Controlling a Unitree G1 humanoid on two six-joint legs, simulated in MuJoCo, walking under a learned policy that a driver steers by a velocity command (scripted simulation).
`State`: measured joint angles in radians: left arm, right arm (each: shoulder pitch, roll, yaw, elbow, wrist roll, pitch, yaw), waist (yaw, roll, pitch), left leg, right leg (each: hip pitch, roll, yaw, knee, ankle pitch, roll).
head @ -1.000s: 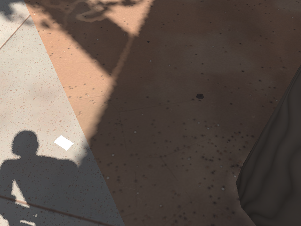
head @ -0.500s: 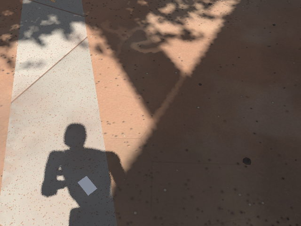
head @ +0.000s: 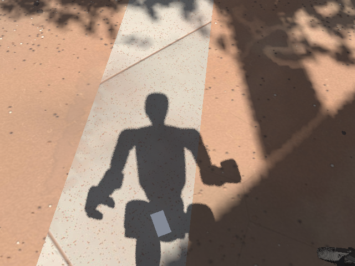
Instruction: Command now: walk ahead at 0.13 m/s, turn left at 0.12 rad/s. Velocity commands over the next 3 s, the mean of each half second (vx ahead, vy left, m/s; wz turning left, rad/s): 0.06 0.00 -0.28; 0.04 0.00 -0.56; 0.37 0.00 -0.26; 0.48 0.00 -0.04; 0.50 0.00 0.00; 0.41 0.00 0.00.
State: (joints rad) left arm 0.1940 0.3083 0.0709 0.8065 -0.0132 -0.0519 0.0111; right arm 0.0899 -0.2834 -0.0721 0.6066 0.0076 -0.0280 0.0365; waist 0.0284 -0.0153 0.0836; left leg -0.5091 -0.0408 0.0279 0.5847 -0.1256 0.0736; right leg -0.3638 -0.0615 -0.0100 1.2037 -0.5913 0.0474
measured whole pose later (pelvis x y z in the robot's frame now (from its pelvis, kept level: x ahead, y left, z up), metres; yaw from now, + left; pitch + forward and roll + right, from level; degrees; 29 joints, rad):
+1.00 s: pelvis +0.07 -0.01 +0.02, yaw -31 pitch +2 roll +0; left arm 0.18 0.36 0.10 0.67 -0.01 0.04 0.03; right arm 0.19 -0.27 -0.09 0.76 -0.02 -0.04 -0.01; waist -0.01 -0.05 0.00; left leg -0.23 -0.02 0.00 0.44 -0.25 0.02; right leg -0.48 0.05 0.13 1.00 -0.45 0.01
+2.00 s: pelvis +0.41 -0.28 +0.02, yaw -37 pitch +1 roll +1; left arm 0.27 0.30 0.06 0.75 -0.02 -0.07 0.02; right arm 0.20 -0.27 -0.05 0.81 0.00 -0.09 0.05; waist -0.01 -0.04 0.05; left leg -0.32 -0.05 0.06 0.44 -0.15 0.07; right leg -0.47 -0.07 0.04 1.18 -0.36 -0.03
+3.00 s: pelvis +0.84 -0.60 +0.01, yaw -37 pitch +1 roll -1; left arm 0.26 0.30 0.04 0.95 -0.02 -0.05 0.01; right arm 0.09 -0.26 -0.04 0.82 -0.01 -0.05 0.03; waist 0.03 -0.02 0.06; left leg -0.40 -0.01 0.04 0.47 -0.09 0.06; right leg -0.33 0.00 0.05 1.09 -0.53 0.02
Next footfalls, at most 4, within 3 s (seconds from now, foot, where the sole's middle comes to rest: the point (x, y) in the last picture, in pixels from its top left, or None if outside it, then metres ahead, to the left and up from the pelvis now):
0.42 right None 0.04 -0.14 -0.76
0.88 left None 0.15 0.08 -0.76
1.32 right None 0.11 -0.24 -0.76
1.82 left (256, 230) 0.54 -0.26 -0.76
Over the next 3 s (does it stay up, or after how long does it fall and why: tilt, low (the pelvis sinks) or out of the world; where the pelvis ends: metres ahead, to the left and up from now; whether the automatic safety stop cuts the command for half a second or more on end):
stays up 0.84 -0.60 0.01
